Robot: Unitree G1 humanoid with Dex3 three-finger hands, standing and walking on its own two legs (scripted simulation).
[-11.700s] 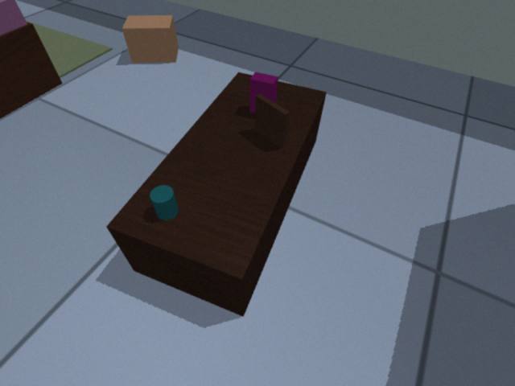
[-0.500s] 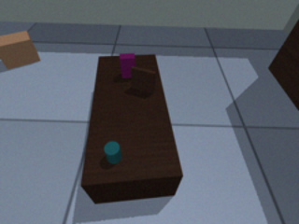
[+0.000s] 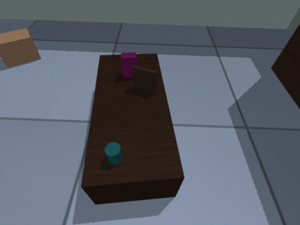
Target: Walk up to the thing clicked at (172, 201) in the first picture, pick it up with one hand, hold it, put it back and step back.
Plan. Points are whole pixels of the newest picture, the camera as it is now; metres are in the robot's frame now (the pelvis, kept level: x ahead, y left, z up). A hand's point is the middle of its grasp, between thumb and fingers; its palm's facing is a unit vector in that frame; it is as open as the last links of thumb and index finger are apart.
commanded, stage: stand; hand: left
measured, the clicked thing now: (113, 153) +0.50 +0.17 -0.39
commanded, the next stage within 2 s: go down in 0.46 s
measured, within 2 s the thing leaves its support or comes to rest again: neither
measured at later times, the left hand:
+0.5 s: hand out of the picture +0.07 +0.25 -0.16, palm faces -0.03 -0.94 -0.34, open 7.4 cm
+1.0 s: hand out of the picture +0.15 +0.27 -0.15, palm faces +0.04 -0.94 -0.34, open 14.9 cm
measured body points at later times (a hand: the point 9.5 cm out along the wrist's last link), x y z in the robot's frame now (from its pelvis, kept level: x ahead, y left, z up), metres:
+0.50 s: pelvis +0.00 +0.00 +0.00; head +0.01 +0.00 +0.45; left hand +0.07 +0.30 -0.13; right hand +0.07 -0.30 -0.13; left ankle +0.00 +0.12 -0.75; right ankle -0.01 -0.13 -0.75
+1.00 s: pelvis +0.00 +0.00 -0.02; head +0.04 +0.00 +0.43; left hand +0.15 +0.31 -0.12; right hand +0.12 -0.26 -0.13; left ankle +0.00 +0.12 -0.75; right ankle -0.01 -0.13 -0.75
